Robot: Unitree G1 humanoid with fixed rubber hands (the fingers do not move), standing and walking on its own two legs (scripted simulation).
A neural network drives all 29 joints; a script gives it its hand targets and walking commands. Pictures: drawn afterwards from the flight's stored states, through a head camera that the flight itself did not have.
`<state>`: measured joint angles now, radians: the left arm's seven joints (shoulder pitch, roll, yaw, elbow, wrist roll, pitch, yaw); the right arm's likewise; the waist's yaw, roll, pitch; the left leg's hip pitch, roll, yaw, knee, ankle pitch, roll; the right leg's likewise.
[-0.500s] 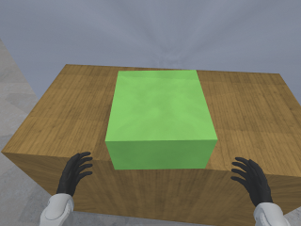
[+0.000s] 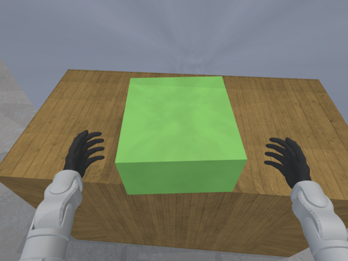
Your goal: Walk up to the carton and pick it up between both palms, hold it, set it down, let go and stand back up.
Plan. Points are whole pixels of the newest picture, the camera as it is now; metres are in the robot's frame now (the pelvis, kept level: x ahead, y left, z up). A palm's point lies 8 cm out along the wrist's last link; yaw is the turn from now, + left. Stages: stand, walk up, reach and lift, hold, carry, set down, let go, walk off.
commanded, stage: reach and lift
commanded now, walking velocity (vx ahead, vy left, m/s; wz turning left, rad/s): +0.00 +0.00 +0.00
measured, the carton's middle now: (178, 131) +0.47 +0.02 +0.00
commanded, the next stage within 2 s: none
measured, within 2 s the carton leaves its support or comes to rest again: neither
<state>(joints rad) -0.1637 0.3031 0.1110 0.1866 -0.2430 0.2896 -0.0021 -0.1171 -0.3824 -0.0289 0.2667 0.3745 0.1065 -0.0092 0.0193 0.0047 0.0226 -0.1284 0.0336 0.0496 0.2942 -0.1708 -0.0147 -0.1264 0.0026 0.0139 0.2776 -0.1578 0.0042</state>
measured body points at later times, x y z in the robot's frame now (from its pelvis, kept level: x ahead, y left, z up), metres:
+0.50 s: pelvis +0.00 +0.00 +0.00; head +0.03 +0.01 +0.45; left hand +0.39 +0.24 +0.11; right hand +0.39 -0.24 +0.10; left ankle -0.01 +0.13 -0.75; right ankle -0.01 -0.12 -0.75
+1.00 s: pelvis -0.01 +0.00 -0.01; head +0.04 +0.00 +0.44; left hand +0.45 +0.25 +0.15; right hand +0.46 -0.23 +0.15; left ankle -0.01 +0.13 -0.75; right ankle -0.01 -0.12 -0.75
